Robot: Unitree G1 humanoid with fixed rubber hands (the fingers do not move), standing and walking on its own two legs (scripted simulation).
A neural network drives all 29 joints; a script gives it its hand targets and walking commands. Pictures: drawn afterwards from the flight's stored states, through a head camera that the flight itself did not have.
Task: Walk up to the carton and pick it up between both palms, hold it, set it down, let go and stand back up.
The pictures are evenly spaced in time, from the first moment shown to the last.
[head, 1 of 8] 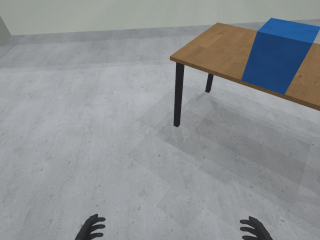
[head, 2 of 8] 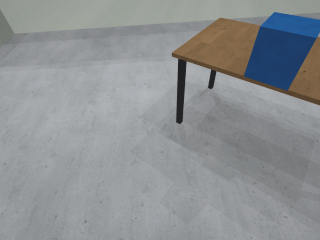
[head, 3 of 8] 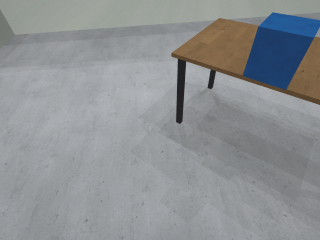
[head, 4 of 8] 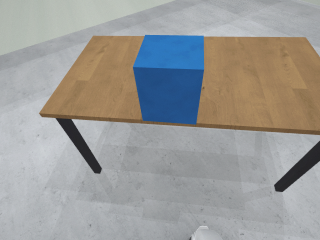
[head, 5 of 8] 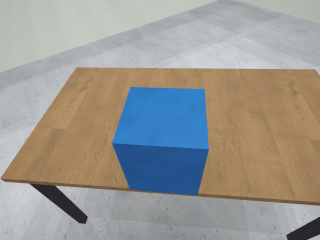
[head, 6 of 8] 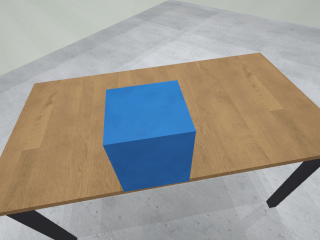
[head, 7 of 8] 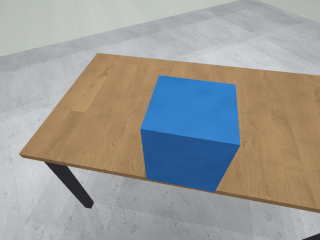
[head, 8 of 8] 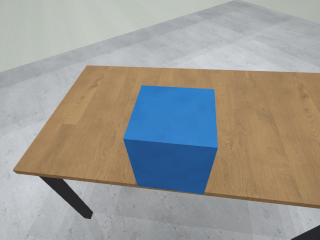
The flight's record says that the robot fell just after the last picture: no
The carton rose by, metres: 0.00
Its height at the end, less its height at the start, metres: +0.00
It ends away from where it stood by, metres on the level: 0.00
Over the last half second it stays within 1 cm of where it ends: yes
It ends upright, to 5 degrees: yes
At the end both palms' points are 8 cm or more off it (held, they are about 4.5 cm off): yes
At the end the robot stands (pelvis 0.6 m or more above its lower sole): yes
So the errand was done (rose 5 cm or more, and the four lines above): no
